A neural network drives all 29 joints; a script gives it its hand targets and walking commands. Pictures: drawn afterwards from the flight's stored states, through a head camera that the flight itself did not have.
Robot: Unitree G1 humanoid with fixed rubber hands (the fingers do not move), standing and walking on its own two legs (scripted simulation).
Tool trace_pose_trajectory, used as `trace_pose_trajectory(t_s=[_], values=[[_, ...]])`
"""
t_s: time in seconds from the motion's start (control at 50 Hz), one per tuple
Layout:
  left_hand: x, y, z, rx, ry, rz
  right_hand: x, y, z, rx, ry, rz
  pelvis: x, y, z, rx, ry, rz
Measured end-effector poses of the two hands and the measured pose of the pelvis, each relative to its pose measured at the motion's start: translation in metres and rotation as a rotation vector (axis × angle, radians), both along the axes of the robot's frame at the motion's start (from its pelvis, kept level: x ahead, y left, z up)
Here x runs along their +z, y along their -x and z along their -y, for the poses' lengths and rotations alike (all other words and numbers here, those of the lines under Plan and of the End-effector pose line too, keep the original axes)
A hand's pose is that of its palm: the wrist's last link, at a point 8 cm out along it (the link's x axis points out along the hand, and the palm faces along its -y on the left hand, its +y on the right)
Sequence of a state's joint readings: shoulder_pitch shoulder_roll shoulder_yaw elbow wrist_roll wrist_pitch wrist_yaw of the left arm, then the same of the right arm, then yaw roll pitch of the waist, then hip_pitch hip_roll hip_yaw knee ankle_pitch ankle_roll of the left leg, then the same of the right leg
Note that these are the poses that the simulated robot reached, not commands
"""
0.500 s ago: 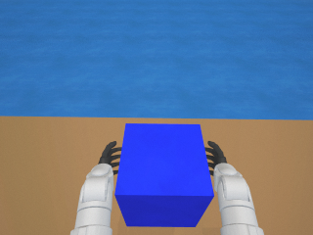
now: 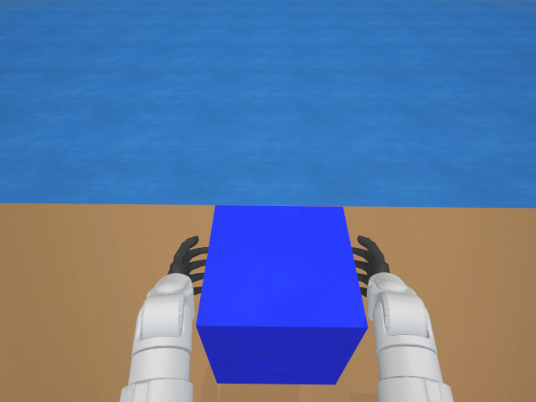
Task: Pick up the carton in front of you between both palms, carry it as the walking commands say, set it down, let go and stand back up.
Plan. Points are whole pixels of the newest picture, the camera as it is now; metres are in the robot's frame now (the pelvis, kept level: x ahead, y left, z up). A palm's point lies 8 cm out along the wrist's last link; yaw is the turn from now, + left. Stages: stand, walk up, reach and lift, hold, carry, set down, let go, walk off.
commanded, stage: hold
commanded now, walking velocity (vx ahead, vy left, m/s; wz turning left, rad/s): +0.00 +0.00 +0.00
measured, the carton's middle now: (277, 298) +0.31 +0.00 -0.02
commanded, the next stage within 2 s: carry in 0.70 s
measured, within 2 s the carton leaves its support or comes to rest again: neither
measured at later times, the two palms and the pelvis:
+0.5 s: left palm (181, 281) +0.30 +0.15 +0.05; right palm (376, 281) +0.30 -0.15 +0.05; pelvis +0.01 +0.00 +0.00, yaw +0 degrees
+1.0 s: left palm (200, 247) +0.34 +0.12 +0.08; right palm (387, 249) +0.34 -0.17 +0.07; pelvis +0.07 -0.02 -0.01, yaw +1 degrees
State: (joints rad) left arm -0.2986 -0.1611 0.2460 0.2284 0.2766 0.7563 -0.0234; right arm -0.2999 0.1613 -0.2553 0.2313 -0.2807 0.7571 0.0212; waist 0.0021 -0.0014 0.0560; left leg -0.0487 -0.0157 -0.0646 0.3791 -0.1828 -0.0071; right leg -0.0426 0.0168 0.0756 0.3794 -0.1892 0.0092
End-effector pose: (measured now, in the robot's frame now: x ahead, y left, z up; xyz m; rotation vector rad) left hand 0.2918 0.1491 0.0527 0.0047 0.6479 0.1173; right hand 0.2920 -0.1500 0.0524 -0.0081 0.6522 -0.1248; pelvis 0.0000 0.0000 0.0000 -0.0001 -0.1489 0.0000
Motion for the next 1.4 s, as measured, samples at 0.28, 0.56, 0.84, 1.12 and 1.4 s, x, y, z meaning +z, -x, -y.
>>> trace_pose_trajectory(t_s=[0.28,0.56,0.84,1.12,1.4], values=[[0.001,-0.004,0.001,-0.009,-0.011,-0.002,0.001,-0.004,0.001,0.005,0.012,-0.002,0.001,-0.006,0.000,0.000,-0.001,-0.003],[-0.001,-0.003,0.000,-0.015,-0.024,-0.008,-0.001,-0.004,0.000,0.016,0.023,-0.008,0.002,-0.012,0.000,0.002,0.000,-0.007],[0.008,-0.017,0.003,-0.002,-0.011,0.028,0.007,-0.016,0.003,-0.002,0.001,0.029,-0.003,-0.023,0.002,-0.018,-0.005,-0.132],[0.035,-0.087,0.009,0.056,0.024,-0.012,0.034,-0.095,0.008,-0.010,-0.048,-0.013,0.001,-0.112,0.011,0.013,-0.033,-0.248],[0.041,-0.234,0.015,-0.008,0.062,-0.064,0.041,-0.215,0.014,-0.111,-0.056,-0.060,0.003,-0.250,-0.001,-0.033,0.007,-0.252]])
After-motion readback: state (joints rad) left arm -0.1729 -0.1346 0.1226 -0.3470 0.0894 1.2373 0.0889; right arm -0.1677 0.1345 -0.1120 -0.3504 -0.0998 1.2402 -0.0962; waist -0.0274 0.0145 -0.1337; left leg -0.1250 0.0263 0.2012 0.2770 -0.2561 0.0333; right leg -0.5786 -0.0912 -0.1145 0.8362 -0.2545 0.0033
